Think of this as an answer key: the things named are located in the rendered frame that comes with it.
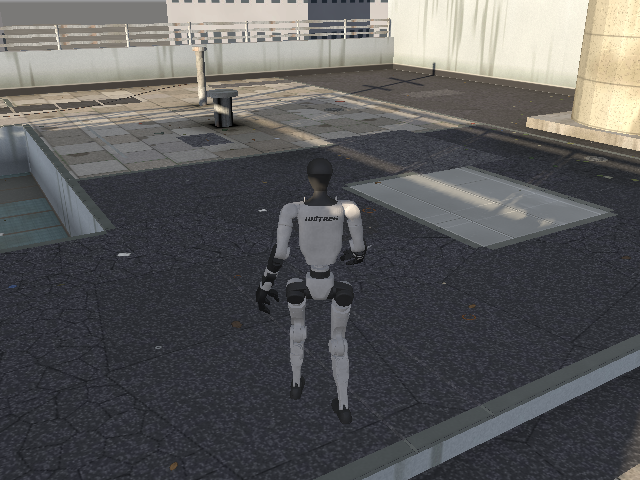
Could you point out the robot left thigh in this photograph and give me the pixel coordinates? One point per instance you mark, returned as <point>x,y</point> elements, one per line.
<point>296,298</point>

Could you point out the right robot upper arm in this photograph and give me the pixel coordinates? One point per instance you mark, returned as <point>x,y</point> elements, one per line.
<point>352,212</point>

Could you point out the robot left forearm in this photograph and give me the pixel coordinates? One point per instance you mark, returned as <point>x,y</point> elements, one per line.
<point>271,271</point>

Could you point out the robot right foot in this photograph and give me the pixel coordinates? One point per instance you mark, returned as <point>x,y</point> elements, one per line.
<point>343,415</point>

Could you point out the robot right forearm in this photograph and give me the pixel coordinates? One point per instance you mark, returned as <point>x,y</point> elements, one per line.
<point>360,255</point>

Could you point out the left robot hand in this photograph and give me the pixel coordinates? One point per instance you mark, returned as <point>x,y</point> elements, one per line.
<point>261,298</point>

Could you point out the right robot hand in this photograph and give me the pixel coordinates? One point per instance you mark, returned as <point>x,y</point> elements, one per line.
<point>348,255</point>

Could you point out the left robot upper arm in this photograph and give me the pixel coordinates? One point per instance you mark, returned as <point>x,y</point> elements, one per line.
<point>287,213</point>

